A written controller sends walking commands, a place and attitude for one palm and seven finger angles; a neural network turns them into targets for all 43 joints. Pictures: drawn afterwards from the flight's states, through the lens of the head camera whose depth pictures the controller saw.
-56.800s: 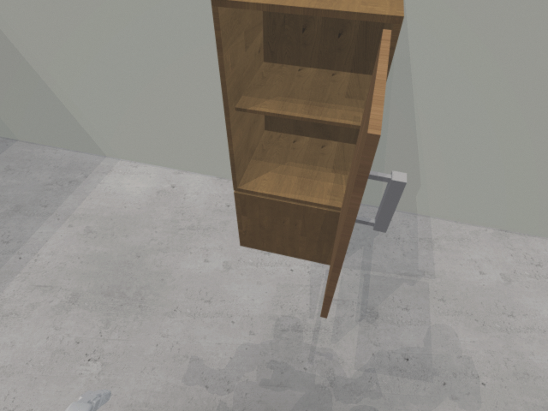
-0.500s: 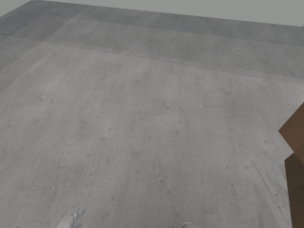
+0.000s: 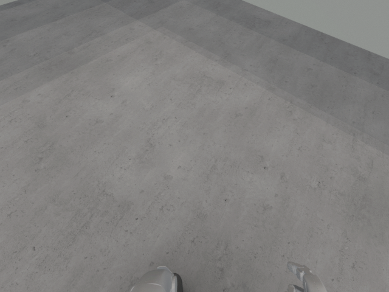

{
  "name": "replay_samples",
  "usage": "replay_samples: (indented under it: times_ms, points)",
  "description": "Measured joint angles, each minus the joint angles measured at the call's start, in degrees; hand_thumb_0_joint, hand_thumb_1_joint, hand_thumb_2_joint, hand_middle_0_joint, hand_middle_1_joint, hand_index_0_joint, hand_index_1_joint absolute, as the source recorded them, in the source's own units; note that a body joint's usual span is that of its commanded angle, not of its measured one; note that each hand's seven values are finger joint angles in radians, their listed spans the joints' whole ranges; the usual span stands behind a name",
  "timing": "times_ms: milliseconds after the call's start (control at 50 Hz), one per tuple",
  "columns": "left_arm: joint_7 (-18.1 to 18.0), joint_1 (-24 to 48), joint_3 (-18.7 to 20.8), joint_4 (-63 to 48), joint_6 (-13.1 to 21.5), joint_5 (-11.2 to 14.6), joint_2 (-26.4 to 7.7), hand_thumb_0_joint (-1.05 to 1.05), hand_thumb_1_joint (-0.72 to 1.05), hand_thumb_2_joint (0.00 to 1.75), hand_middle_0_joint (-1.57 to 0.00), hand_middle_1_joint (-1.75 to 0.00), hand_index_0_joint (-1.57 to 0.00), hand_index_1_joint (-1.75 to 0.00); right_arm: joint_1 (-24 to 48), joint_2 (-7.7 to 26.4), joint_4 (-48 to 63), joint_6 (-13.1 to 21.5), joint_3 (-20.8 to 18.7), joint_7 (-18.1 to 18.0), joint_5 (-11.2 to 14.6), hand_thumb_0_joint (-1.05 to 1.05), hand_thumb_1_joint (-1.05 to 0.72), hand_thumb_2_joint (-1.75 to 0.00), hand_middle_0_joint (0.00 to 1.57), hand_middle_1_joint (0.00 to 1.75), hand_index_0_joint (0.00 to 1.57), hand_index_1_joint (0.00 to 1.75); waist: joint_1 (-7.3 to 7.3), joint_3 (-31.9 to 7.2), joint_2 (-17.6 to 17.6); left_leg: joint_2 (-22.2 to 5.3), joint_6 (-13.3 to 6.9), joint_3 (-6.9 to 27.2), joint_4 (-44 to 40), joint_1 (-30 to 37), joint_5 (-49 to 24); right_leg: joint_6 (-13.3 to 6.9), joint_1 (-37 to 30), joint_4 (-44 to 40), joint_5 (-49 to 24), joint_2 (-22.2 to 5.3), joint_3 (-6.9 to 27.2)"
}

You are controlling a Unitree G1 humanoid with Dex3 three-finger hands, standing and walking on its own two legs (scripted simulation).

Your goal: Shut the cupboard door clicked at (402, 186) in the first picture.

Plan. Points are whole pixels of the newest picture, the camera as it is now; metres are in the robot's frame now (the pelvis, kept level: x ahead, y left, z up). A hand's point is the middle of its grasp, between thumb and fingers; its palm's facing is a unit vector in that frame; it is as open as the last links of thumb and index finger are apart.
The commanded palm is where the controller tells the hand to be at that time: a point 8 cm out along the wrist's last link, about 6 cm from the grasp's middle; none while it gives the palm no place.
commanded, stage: turn to face it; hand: left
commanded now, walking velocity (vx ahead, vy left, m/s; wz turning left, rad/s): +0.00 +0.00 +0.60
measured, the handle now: out of the picture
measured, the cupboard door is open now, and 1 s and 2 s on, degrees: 29 29 29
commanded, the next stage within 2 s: none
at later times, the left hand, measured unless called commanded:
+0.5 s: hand (117, 282) +0.15 +0.18 -0.15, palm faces -0.09 -0.98 -0.19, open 7.4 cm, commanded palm none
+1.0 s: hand (124, 235) +0.25 +0.20 -0.17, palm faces -0.34 -0.92 -0.22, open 7.4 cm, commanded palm none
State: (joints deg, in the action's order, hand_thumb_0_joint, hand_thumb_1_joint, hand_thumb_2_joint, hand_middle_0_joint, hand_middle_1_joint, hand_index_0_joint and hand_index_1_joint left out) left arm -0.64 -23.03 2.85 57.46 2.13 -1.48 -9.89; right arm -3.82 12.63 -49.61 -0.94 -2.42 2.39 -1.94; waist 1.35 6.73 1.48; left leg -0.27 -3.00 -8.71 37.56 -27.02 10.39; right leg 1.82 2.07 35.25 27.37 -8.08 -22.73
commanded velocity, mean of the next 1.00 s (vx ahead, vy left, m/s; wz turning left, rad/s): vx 0.00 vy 0.00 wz -0.56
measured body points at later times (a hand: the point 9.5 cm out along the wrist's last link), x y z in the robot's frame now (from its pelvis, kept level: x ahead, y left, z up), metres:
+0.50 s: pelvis +0.07 +0.00 +0.02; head +0.10 +0.01 +0.46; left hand +0.15 +0.24 -0.14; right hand +0.11 -0.24 -0.13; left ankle +0.10 +0.07 -0.72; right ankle +0.03 -0.12 -0.69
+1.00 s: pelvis +0.11 +0.03 +0.01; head +0.15 +0.05 +0.45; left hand +0.27 +0.25 -0.15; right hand +0.11 -0.24 -0.11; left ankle +0.19 +0.11 -0.72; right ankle +0.02 -0.09 -0.68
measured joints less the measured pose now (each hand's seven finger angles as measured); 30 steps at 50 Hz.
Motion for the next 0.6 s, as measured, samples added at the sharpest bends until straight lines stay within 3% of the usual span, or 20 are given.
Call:
replay_samples:
  times_ms: [20,40,100,160,220,320,480,540,560,600]
  points:
    - [0.21,-0.75,-0.03,-0.19,-0.54,0.34,0.15,0.01,0.91,0.9,-0.2,-0.3,-0.2,-0.29,-0.28,0.77,1.0,0.63,0.11,0.01,-0.16,0.01,-0.91,-0.9,0.2,0.3,0.19,0.3,-0.04,-0.84,-1.27,-0.12,-2.24,1.05,-1.3,1.22,-2.19,0.43,3.14,8.31,0.42,-0.33,1.24]
    - [0.25,0.04,-0.08,-0.25,-1.48,0.62,-0.34,0.01,0.91,0.9,-0.2,-0.3,-0.2,-0.29,-0.14,0.87,1.33,1.21,0.04,-0.41,0.02,0.01,-0.91,-0.9,0.2,0.3,0.19,0.3,-0.36,-0.78,-1.16,0.61,-3.66,1.58,1.15,0.21,0.09,0.74,7.21,17.72,2.67,-0.46,5.1]
    - [-0.52,4.35,0.69,-2.22,-3.36,0.65,-1.91,0.01,0.91,0.9,-0.2,-0.3,-0.2,-0.29,-0.54,0.77,1.21,1.22,0.73,-1.64,0.38,0.01,-0.91,-0.9,0.2,0.3,0.2,0.3,0.49,0.29,-0.01,2.27,-4.43,2.24,2.63,0.83,3.65,0.97,17.58,34.83,3.86,1.23,15.5]
    - [-0.75,8.27,1.13,-4.27,-3.32,0.17,-2.48,0.01,0.91,0.9,-0.2,-0.3,-0.2,-0.29,-1.37,0.19,0.12,0.78,1.45,-2.85,0.33,0.01,-0.91,-0.9,0.2,0.3,0.2,0.3,1.03,0.05,0.19,2.89,-3.59,2.6,-2.05,3.43,1.74,1.15,24.43,36.04,-1.94,1.53,20.05]
    - [-0.8,10.14,0.95,-5.03,-3.28,-0.01,-2.55,0.01,0.91,0.9,-0.2,-0.3,-0.2,-0.29,-2.44,-1.18,-1.4,0.86,2.09,-3.47,0.37,0.01,-0.91,-0.9,0.2,0.3,0.2,0.3,0.79,-1.21,-0.01,2.85,-3.8,2.4,-6.93,6.49,0.13,0.96,27.13,30.91,-6.12,2.04,22.97]
    - [-0.38,9.72,0.79,-4.21,-4.69,-0.16,-1.8,0.01,0.91,0.9,-0.2,-0.3,-0.2,-0.29,-5.13,-3.36,-3.52,0.66,1.87,-4.08,0.53,0.0,-0.92,-0.9,0.2,0.3,0.2,0.3,0.02,-4.47,-0.93,1.45,-3.44,0.76,-11.28,10.29,-0.11,0.76,25.69,21.69,-7.87,3.84,24.44]
    - [0.84,8.88,1.12,-3.4,-6.2,-0.27,-0.39,0.01,0.91,0.9,-0.2,-0.3,-0.2,-0.29,-7.24,-2.25,-5.45,-0.16,0.64,-3.98,0.01,0.0,-0.92,-0.9,0.2,0.3,0.2,0.3,-1.09,-4.75,-1.87,-2.35,-1.88,-4.56,-8.88,11.03,3.51,0.03,18.44,9.63,-4.81,5.94,19.79]
    - [1.06,8.77,1.1,-3.92,-5.65,-0.15,-0.09,0.01,0.91,0.9,-0.2,-0.3,-0.2,-0.29,-8.36,-1.32,-6.12,-0.48,-0.05,-3.94,0.31,0.0,-0.92,-0.9,0.2,0.3,0.2,0.3,-1.22,-4.37,-2.11,-3.99,-0.75,-6.64,-5.25,10.0,5.93,-0.87,13.86,1.25,-9.97,6.68,18.73]
    - [1.07,8.53,1.1,-4.22,-5.21,-0.2,-0.21,0.01,0.91,0.9,-0.2,-0.3,-0.2,-0.29,-8.85,-1.05,-6.27,-0.66,-0.31,-3.9,0.53,0.01,-0.92,-0.9,0.2,0.3,0.2,0.3,-1.14,-4.54,-1.89,-4.5,-0.24,-7.41,-3.28,9.24,7.14,-1.85,12.14,-2.07,-8.7,6.97,19.16]
    - [0.76,8.91,0.88,-3.92,-4.41,-0.34,0.28,0.01,0.91,0.9,-0.2,-0.3,-0.2,-0.29,-9.04,-0.07,-6.69,-1.54,-0.96,-3.93,0.81,0.01,-0.91,-0.9,0.2,0.3,0.2,0.3,-1.02,-4.18,-3.05,-4.88,2.27,-4.45,3.51,6.46,13.61,-3.13,12.43,-2.23,-6.31,8.45,20.02]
